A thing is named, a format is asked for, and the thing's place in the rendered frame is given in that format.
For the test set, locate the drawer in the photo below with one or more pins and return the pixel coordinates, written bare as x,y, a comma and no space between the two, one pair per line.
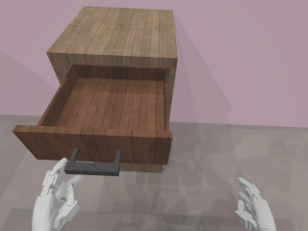
101,109

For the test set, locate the cabinet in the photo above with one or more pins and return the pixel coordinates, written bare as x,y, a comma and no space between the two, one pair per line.
119,37

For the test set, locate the robot right hand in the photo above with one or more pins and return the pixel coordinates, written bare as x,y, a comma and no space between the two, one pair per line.
257,216

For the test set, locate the robot left hand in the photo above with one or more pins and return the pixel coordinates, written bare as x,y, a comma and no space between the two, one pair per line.
53,210

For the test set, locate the handle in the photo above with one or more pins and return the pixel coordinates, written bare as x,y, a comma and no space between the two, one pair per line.
87,168

